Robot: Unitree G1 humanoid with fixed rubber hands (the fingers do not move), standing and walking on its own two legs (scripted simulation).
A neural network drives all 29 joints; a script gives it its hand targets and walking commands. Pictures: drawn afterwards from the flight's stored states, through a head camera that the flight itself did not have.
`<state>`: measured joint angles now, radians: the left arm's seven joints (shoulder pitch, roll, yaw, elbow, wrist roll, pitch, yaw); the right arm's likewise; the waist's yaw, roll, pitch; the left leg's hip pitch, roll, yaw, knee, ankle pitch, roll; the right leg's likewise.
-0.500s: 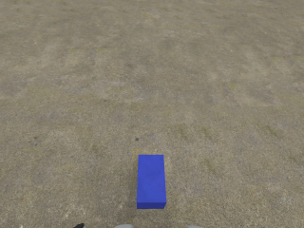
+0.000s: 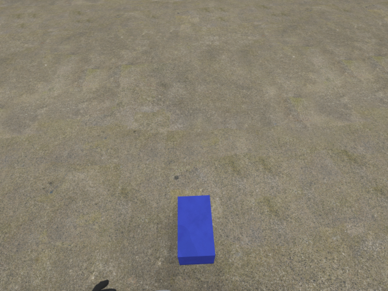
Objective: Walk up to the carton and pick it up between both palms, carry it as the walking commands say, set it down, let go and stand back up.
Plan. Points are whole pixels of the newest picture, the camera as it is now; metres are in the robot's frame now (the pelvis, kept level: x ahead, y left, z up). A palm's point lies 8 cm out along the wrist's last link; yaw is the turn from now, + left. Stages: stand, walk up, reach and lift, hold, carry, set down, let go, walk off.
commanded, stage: walk up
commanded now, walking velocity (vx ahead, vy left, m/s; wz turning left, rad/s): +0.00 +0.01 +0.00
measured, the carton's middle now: (195, 229) +0.47 +0.03 -0.69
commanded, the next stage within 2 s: stand in 0.10 s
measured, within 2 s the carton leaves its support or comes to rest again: neither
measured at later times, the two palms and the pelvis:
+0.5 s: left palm out of the picture +0.08 +0.24 -0.13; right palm out of the picture +0.02 -0.25 -0.13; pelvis -0.01 -0.01 +0.00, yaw +1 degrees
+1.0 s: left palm (113, 269) +0.19 +0.22 -0.17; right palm (300, 280) +0.17 -0.22 -0.15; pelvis +0.00 +0.01 -0.03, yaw +1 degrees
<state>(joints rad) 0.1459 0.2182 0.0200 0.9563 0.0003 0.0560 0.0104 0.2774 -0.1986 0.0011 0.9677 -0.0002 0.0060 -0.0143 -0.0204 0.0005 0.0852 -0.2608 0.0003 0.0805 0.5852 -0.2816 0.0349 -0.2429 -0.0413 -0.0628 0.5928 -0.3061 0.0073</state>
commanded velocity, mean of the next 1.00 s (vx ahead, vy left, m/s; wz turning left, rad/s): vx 0.00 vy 0.00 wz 0.00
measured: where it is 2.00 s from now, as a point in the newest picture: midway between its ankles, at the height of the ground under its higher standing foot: outside the picture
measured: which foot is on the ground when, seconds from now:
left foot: down 0.00-1.00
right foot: down 0.00-1.00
